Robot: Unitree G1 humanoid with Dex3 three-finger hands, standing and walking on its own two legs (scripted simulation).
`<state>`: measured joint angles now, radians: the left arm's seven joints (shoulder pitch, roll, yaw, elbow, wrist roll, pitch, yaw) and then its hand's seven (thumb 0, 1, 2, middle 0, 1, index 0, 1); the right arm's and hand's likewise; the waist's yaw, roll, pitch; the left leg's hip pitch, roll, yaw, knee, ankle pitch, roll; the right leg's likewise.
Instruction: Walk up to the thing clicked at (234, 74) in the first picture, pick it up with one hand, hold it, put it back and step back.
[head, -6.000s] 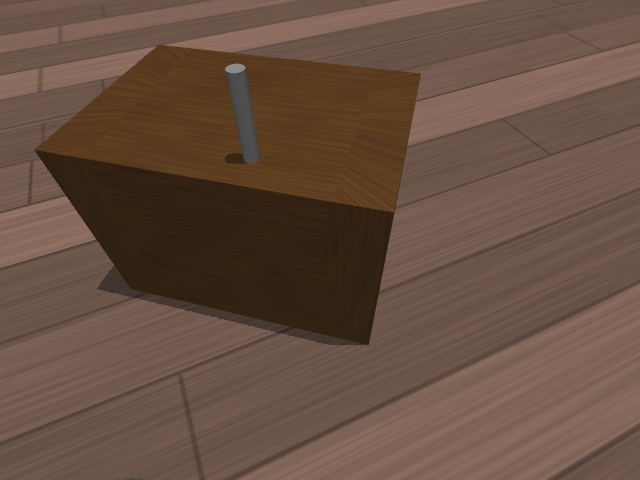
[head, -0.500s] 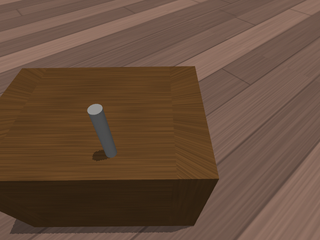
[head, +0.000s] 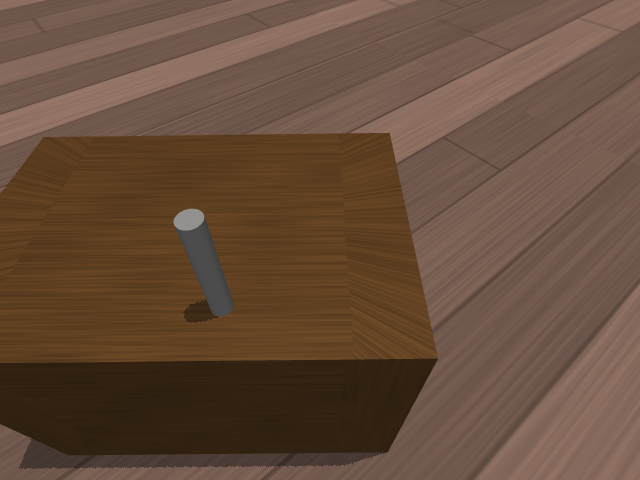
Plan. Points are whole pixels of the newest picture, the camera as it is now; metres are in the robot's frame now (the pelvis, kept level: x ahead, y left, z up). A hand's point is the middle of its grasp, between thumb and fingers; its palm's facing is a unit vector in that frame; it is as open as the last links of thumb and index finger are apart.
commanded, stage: rise first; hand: left
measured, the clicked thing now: (207, 269) +0.41 +0.20 -0.02
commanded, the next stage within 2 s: go down in 1.44 s
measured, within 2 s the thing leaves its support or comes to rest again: neither
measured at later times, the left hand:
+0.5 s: hand (133, 458) +0.16 +0.26 -0.09, palm faces +0.24 -0.91 -0.35, open 15.4 cm
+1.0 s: hand (114, 433) +0.17 +0.26 -0.02, palm faces +0.30 -0.89 -0.35, open 17.5 cm
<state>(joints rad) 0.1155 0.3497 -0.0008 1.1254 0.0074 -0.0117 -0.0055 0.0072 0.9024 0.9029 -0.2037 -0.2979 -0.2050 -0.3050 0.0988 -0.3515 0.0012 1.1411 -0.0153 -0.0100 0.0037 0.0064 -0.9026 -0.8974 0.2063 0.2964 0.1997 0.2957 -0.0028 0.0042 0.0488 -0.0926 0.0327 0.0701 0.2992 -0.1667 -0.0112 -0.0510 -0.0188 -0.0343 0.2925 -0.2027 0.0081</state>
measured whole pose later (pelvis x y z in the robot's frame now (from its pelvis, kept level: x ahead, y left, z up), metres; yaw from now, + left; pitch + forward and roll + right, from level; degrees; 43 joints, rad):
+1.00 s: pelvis +0.00 +0.00 +0.00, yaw +1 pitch -3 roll +0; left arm 0.37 0.28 0.18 0.19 -0.05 -0.07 0.06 -0.01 -0.52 0.04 -0.04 -0.04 -0.04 -0.05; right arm 0.24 -0.25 -0.10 0.62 0.02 -0.05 -0.07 -0.01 0.54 -0.04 0.06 0.05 0.05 0.05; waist 0.03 0.03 0.05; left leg -0.11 0.02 0.05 0.36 -0.20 -0.01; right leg -0.07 -0.03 -0.05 0.36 -0.24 0.01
